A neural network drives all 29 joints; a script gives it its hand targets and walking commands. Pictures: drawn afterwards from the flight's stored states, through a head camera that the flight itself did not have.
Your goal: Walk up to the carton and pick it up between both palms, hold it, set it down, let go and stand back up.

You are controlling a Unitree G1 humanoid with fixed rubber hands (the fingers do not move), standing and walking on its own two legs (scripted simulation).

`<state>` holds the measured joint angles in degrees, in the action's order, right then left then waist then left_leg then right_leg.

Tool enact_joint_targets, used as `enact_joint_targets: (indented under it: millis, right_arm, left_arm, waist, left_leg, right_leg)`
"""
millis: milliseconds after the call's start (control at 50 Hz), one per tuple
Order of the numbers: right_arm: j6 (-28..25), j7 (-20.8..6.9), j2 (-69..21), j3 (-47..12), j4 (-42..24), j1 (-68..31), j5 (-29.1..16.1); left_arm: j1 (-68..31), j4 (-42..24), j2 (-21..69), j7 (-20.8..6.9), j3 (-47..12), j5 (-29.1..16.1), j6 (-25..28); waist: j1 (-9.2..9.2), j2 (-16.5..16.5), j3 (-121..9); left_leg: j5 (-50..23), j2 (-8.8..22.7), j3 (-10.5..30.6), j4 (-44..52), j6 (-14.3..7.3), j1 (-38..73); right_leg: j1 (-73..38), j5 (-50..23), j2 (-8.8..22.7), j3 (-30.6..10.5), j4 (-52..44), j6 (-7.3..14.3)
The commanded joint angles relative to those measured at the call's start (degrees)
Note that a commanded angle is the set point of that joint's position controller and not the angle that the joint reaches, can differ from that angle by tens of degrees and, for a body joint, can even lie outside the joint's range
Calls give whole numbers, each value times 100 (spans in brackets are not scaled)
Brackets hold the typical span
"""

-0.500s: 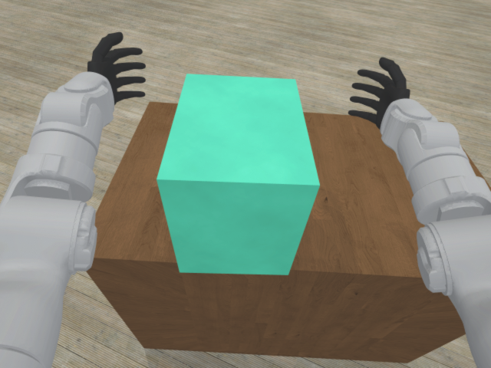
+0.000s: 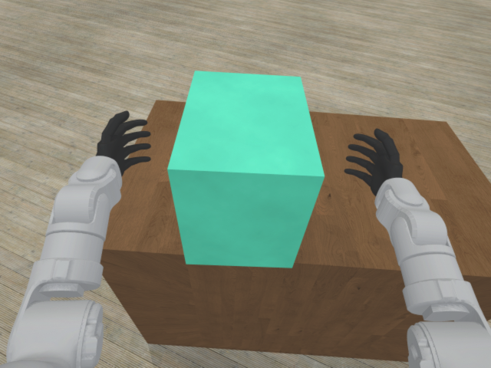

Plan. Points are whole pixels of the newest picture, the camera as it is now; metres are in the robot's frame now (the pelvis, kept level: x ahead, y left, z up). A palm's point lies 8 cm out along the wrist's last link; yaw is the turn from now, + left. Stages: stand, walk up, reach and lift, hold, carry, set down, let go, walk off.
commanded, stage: set down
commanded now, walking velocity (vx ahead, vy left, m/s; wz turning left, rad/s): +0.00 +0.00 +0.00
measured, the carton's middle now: (243, 169) +0.48 +0.02 +0.05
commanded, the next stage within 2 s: none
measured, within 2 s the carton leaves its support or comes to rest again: neither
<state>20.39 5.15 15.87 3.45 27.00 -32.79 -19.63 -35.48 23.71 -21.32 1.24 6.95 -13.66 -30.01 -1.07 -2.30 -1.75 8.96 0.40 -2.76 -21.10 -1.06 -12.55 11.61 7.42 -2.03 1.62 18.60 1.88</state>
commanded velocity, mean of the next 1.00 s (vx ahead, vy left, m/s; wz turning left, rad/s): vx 0.00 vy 0.00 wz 0.00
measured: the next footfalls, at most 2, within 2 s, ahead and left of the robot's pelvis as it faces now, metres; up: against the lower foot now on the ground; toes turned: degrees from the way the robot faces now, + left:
none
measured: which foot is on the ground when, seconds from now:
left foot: down 0.00-1.00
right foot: down 0.00-1.00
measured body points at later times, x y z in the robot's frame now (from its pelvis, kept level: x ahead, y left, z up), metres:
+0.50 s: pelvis +0.03 +0.00 +0.00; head +0.03 +0.02 +0.45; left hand +0.33 +0.24 +0.09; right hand +0.32 -0.21 +0.09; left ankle +0.02 +0.10 -0.75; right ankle +0.03 -0.10 -0.75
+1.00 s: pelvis +0.03 +0.01 +0.00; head +0.03 +0.01 +0.45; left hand +0.25 +0.25 +0.03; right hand +0.25 -0.20 +0.03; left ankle +0.02 +0.11 -0.75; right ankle +0.03 -0.10 -0.75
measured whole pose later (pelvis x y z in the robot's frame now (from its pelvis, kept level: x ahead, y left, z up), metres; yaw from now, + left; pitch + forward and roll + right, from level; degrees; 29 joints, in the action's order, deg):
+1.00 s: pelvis +0.03 +0.01 +0.00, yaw -1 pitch -1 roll -1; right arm 2.5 2.6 10.3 2.3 -2.1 19.9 -13.0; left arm 15.4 4.2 -18.6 -0.2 -0.9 -15.5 1.5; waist 3.2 -0.1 0.1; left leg 10.6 -0.2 -2.5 -18.0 -1.3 -6.7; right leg 5.6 8.6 -2.1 -0.2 14.8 1.4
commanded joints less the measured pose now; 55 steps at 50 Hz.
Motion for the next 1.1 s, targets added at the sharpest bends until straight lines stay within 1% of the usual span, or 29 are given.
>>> enact_joint_targets:
  millis: [0, 40, 80, 140, 220, 260, 280, 320, 340, 360, 420, 460, 480, 500, 540, 640, 700, 740, 760, 780, 800, 820, 840, 880, 900, 920, 1000, 1060, 1080]
  right_arm:
    - [-64, -67, 812, 244, -787, -1788, -32]
    - [-112, -68, 816, 174, -979, -1333, -61]
    - [-124, -19, 690, 135, -1126, -1048, -21]
    - [-228, 109, 492, -23, -1721, -540, 74]
    - [-491, 178, 423, 64, -2768, 30, 71]
    - [-553, 176, 380, 94, -3074, 458, 111]
    - [-589, 202, 414, 109, -3265, 836, 153]
    - [-599, 205, 428, 157, -3580, 1022, 195]
    - [-607, 212, 340, 157, -3664, 1308, 256]
    - [-670, 201, 308, 154, -3851, 1447, 217]
    - [-753, 144, 325, 299, -3877, 1987, 304]
    - [-846, 93, 226, 174, -3988, 2595, 274]
    - [-885, 82, 189, 75, -4119, 2700, 240]
    - [-911, 64, 276, 104, -4189, 2490, 296]
    - [-943, 22, 230, 163, -4097, 3051, 334]
    - [-1257, -82, 96, 102, -4430, 3914, 472]
    - [-1446, -137, 44, 258, -4278, 4160, 478]
    - [-1597, -180, 6, 239, -4165, 4402, 537]
    - [-1687, -214, 27, 183, -4241, 4467, 558]
    - [-1725, -207, 12, 230, -4172, 4600, 612]
    - [-1794, -230, 26, 246, -4215, 4622, 600]
    - [-1858, -239, -15, 234, -4142, 4555, 655]
    - [-1899, -252, -37, 165, -4207, 4594, 620]
    - [-1985, -246, 41, 143, -3960, 4869, 716]
    - [-2026, -231, -127, 148, -3904, 4774, 722]
    - [-2088, -258, -12, 140, -3855, 4722, 706]
    - [-2206, -283, -104, 166, -3352, 4823, 727]
    - [-2251, -296, -182, 154, -3201, 4756, 766]
    - [-2259, -305, -304, 76, -3022, 4866, 765]
  left_arm:
    - [-1931, -889, -630, -38, 238, 96, 182]
    - [-1437, -1108, -606, -91, 317, 162, 200]
    - [-1096, -1125, -528, -147, 467, 330, 197]
    - [-361, -1254, -465, -284, 586, 434, 219]
    - [8, -2343, -481, -278, 588, 381, 467]
    - [239, -2673, -398, -267, 527, 296, 571]
    - [691, -2863, -370, -261, 531, 274, 613]
    - [833, -2988, -487, -252, 604, 240, 697]
    - [1086, -3057, -379, -261, 522, 128, 766]
    - [1123, -3315, -451, -232, 499, 127, 901]
    - [1669, -3469, -468, -175, 447, 131, 1125]
    - [2430, -3354, -288, -189, 356, 180, 1240]
    - [2677, -3340, -229, -242, 360, 152, 1298]
    - [2365, -3405, -358, -254, 275, 60, 1357]
    - [2819, -3427, -270, -250, 226, 43, 1500]
    - [3638, -3615, -282, -219, 119, 33, 2019]
    - [3753, -3634, -284, -159, -65, -7, 2423]
    - [4052, -3422, -250, -137, -132, 9, 2634]
    - [4188, -3359, -266, -130, -179, -31, 2763]
    - [4244, -3328, -252, -129, -243, -23, 2872]
    - [4312, -3308, -324, -128, -199, -97, 2984]
    - [4232, -3223, -322, -144, -341, -143, 3086]
    - [4357, -3111, -312, -149, -360, -196, 3184]
    - [4540, -2829, -399, -165, -420, -213, 3337]
    - [4448, -2871, -297, -169, -469, -167, 3388]
    - [4421, -2721, -400, -132, -459, -186, 3449]
    - [4550, -2507, -336, -77, -579, -24, 3607]
    - [4612, -2390, -358, -46, -561, 80, 3579]
    - [4616, -2470, -264, -55, -655, 93, 3566]
  waist:
    - [-39, 512, -2025]
    - [-58, 522, -2055]
    - [-10, 455, -1564]
    - [77, 30, -1263]
    - [109, 255, -1365]
    - [-22, 275, -1292]
    - [11, 324, -1276]
    - [55, 234, -1226]
    - [-3, 189, -1215]
    - [110, 406, -1373]
    - [123, 517, -1326]
    - [236, 519, -1155]
    - [299, 319, -1116]
    - [212, 348, -1130]
    - [275, 447, -904]
    - [359, 315, -696]
    - [363, 597, -594]
    - [420, 612, -467]
    - [446, 534, -473]
    - [371, 480, -332]
    - [473, 389, -452]
    - [409, 161, -459]
    - [436, 181, -403]
    - [338, 154, -345]
    - [350, 160, -326]
    - [469, 246, -358]
    - [378, 510, -267]
    - [463, 410, -164]
    - [397, 446, -265]
  left_leg:
    - [-454, 38, 123, 281, 116, 852]
    - [-822, 20, 139, 283, 148, 1076]
    - [-633, -10, 153, 366, 152, 928]
    - [-829, -69, 105, 368, 78, 818]
    - [-982, -130, 61, 290, 145, 984]
    - [-1261, -114, 97, 230, 220, 1104]
    - [-1346, -94, 85, 192, 237, 1209]
    - [-1148, -108, 86, 211, 213, 1068]
    - [-1121, -86, 113, 292, 184, 1101]
    - [-1238, -90, 69, 258, 221, 1148]
    - [-1273, -17, 156, 220, 304, 1351]
    - [-1557, -37, 165, 171, 292, 1393]
    - [-1627, -31, 150, 188, 261, 1378]
    - [-1459, -31, 197, 221, 264, 1262]
    - [-1455, -7, 195, 301, 273, 1294]
    - [-1678, 15, 301, 265, 279, 1407]
    - [-1583, 61, 302, 259, 332, 1303]
    - [-1500, 81, 327, 248, 319, 1231]
    - [-1450, 101, 376, 274, 301, 1283]
    - [-1400, 127, 325, 265, 294, 1217]
    - [-1399, 106, 339, 313, 269, 1172]
    - [-1331, 111, 357, 316, 256, 1165]
    - [-1292, 96, 346, 319, 236, 1085]
    - [-1297, 119, 387, 323, 239, 1112]
    - [-1212, 126, 395, 322, 216, 1056]
    - [-1293, 127, 398, 316, 231, 1054]
    - [-1110, 178, 396, 323, 281, 1048]
    - [-1035, 176, 389, 409, 240, 892]
    - [-1018, 184, 378, 396, 249, 976]
  right_leg:
    - [-627, -34, 64, -238, -231, -97]
    - [-897, -352, 62, -213, -256, -117]
    - [-948, -177, 32, -231, -319, -116]
    - [-1152, -488, 47, -274, -327, -199]
    - [-1112, -573, 59, -279, -302, -191]
    - [-950, -837, 64, -316, -304, -182]
    - [-936, -945, 47, -322, -271, -176]
    - [-953, -773, 87, -377, -338, -210]
    - [-978, -848, 104, -354, -329, -212]
    - [-984, -924, 116, -414, -313, -200]
    - [-750, -622, 104, -421, -365, -100]
    - [-698, -789, 119, -469, -417, -71]
    - [-836, -990, 128, -494, -413, -95]
    - [-720, -852, 123, -477, -405, -75]
    - [-659, -588, 147, -499, -487, -60]
    - [-509, -578, 181, -575, -581, -12]
    - [-406, -390, 208, -618, -619, 70]
    - [-304, -228, 228, -627, -649, 78]
    - [-315, -110, 239, -645, -674, 89]
    - [-307, -61, 244, -643, -699, 112]
    - [-309, -48, 249, -668, -718, 96]
    - [-298, -51, 274, -664, -729, 72]
    - [-336, 8, 281, -644, -700, 67]
    - [-380, 8, 311, -651, -752, 78]
    - [-284, 45, 306, -668, -707, 106]
    - [-328, 77, 301, -672, -704, 126]
    - [-352, 322, 328, -665, -728, 179]
    - [-504, 197, 347, -637, -681, 164]
    - [-477, 133, 358, -656, -680, 186]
